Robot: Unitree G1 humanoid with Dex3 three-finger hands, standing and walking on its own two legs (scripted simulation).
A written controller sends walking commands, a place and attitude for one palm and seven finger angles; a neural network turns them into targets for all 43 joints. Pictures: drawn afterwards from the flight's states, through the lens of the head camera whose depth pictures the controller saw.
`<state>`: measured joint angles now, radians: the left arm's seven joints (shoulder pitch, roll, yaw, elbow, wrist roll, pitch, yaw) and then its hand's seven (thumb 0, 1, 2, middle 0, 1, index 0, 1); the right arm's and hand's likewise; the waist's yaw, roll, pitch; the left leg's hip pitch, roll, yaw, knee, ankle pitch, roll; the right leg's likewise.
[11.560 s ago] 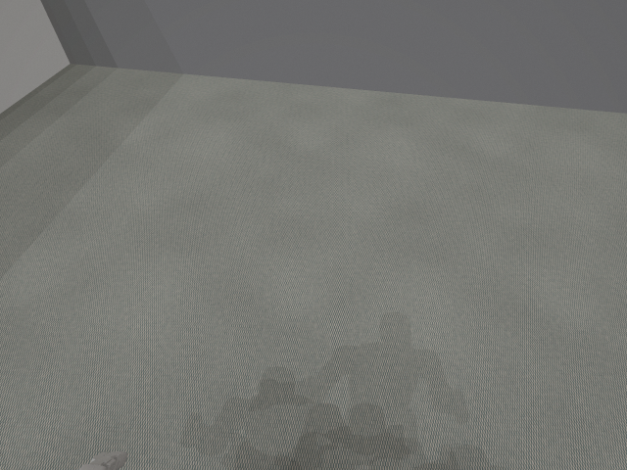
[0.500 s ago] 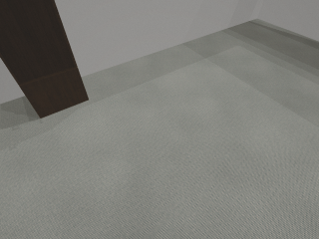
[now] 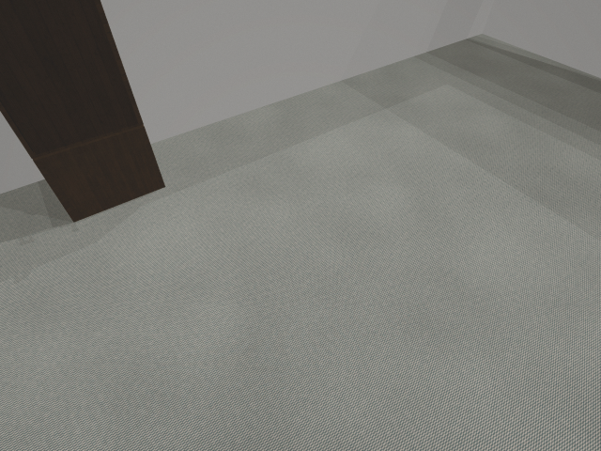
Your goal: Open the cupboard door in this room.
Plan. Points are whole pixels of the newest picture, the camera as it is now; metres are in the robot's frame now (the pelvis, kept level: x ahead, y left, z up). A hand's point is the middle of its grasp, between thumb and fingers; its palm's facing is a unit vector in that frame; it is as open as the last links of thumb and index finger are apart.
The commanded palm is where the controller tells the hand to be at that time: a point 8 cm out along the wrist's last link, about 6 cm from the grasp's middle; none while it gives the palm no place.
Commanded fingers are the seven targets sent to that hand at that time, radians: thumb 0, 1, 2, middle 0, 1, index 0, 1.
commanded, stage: stand and wait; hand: left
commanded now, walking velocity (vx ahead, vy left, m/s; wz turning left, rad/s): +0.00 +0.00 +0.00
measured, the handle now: out of the picture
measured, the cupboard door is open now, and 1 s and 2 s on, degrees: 0 0 0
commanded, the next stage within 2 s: turn or walk to find it in 0.26 s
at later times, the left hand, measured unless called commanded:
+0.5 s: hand out of the picture +0.03 +0.19 -0.17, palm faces +0.05 -0.97 -0.23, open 7.4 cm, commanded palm none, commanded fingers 0.00 0.90 0.90 -0.20 -0.30 -0.20 -0.30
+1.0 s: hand out of the picture +0.05 +0.22 -0.16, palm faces +0.03 -0.95 -0.30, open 7.4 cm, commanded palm none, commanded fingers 0.00 0.90 0.90 -0.20 -0.30 -0.20 -0.30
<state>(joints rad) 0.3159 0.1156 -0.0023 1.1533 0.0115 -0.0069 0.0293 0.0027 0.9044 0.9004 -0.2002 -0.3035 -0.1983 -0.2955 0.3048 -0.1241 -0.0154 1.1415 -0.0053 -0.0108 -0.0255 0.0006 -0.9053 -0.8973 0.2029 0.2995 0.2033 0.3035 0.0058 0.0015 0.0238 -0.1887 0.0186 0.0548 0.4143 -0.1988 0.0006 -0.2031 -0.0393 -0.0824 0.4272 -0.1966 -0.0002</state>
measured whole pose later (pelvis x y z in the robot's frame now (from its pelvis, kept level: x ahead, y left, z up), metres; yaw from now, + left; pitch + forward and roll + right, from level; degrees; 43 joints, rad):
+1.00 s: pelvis +0.02 -0.01 +0.00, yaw +1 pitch -2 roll +0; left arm 0.17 0.29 0.01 1.14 0.01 -0.02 0.00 0.00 0.90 0.90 -0.20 -0.30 -0.20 -0.30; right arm 0.15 -0.30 -0.01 1.12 -0.01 -0.01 -0.01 0.00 -0.90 -0.90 0.21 0.30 0.21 0.30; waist 0.01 0.01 0.05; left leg -0.13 0.03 0.03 0.36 -0.19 -0.02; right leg -0.13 -0.02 -0.11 0.36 -0.19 -0.01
